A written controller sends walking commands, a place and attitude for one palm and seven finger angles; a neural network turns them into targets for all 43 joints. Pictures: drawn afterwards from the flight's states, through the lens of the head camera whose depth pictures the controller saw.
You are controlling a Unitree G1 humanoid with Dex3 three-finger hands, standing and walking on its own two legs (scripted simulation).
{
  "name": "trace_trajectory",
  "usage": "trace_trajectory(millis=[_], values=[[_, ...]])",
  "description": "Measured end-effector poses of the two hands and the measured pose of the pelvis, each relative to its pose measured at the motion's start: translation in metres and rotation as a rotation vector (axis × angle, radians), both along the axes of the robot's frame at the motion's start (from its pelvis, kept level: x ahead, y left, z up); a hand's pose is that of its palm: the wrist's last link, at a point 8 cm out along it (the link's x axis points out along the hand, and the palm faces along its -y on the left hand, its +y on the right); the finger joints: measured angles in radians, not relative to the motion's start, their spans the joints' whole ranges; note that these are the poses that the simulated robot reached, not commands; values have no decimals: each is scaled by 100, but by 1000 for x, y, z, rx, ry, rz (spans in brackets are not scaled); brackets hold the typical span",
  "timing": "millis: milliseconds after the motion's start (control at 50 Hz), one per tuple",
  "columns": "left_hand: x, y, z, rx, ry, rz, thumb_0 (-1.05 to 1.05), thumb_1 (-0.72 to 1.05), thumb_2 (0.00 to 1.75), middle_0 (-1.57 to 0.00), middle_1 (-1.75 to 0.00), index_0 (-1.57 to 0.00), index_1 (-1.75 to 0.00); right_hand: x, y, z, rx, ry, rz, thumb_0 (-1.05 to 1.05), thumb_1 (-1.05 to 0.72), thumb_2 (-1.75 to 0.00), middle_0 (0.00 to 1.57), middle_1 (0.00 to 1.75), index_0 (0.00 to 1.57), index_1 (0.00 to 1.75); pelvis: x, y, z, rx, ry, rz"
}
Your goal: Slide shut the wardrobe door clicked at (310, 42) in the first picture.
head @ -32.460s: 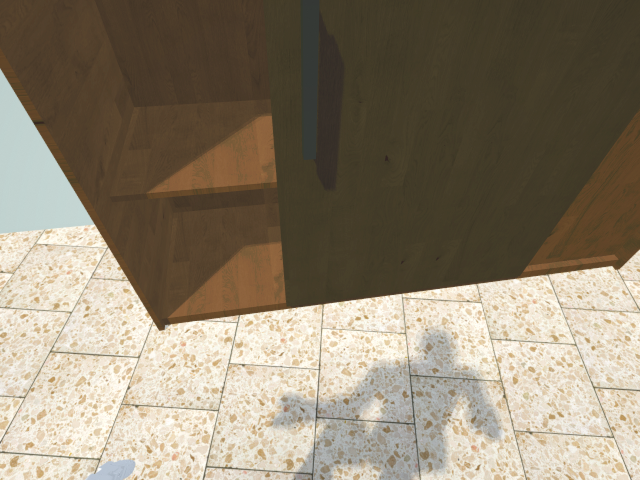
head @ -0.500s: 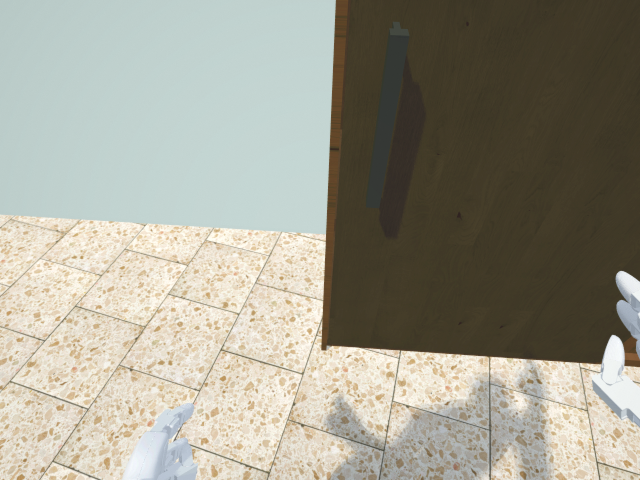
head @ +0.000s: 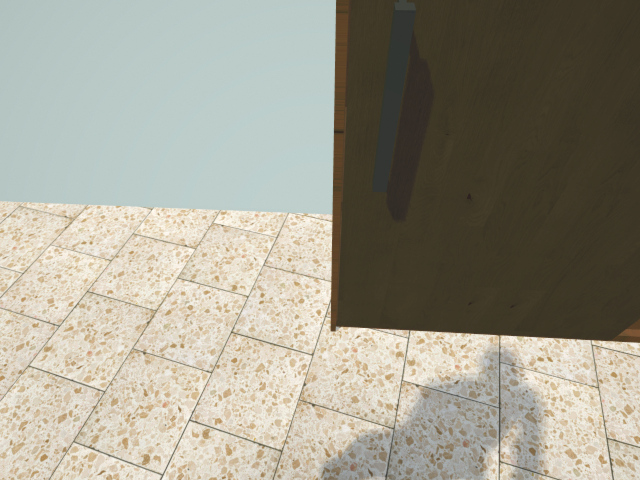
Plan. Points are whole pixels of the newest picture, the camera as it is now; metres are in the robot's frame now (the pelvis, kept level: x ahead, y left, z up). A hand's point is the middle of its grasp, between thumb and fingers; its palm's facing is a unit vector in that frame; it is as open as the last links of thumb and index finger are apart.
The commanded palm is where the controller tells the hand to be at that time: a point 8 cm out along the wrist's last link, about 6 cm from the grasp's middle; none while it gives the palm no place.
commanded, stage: let the arm hang, fingers relaxed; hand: right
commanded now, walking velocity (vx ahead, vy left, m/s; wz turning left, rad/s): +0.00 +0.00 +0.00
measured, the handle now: (388, 106) +0.65 -0.08 +0.12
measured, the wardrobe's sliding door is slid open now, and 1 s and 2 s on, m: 0.00 0.00 0.00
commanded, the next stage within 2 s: look to check the result in 0.54 s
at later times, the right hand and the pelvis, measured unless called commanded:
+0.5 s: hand out of the picture +0.02 -0.15 -0.18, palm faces +0.00 +0.99 -0.17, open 7.3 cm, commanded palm none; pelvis +0.01 +0.01 +0.00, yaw +0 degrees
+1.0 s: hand out of the picture +0.01 -0.15 -0.18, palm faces +0.01 +0.99 -0.17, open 7.4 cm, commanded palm none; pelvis +0.03 +0.01 +0.00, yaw +0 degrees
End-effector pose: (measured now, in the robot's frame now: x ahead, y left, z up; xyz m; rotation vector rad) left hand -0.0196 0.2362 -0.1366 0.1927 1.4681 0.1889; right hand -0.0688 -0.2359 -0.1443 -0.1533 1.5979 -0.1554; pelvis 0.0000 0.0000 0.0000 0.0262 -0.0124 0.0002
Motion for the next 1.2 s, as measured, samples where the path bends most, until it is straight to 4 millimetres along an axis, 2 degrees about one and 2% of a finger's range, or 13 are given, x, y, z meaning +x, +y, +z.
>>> trace_trajectory(millis=[80,160,300,400,520,860,1200], values=[[-1,-16,-8,-51,-4,17,1,91,90,-20,-30,-20,-30,7,-3,5,-26,-14,7,1,-92,-90,20,30,20,30,1,0,0,-5,-1,4],[3,-28,-13,-86,-25,27,1,91,90,-20,-30,-20,-30,25,-1,5,-33,-66,18,1,-91,-90,20,30,20,30,2,0,0,-9,-3,7],[6,-25,-14,-85,-37,41,1,92,90,-21,-30,-21,-30,64,16,0,-2,-166,36,1,-91,-90,19,30,20,30,6,2,0,-15,-1,10],[9,-20,-12,-73,-45,47,1,92,90,-20,-30,-20,-30,81,29,-3,21,-197,42,1,-91,-90,20,30,20,30,9,6,1,-18,1,10],[14,-15,-9,-63,-42,45,1,91,90,-20,-30,-20,-30,83,33,-4,25,-190,31,1,-92,-90,20,30,20,30,14,10,1,-17,-1,8],[32,-7,-9,-49,-44,25,1,92,90,-20,-30,-20,-30,70,37,-4,25,-133,7,1,-91,-90,20,30,20,30,24,13,1,-16,-7,6],[35,-9,-9,-50,-32,27,1,92,90,-20,-30,-20,-30,82,38,-4,28,-141,12,0,-91,-90,20,30,20,30,30,13,2,-19,-4,9]])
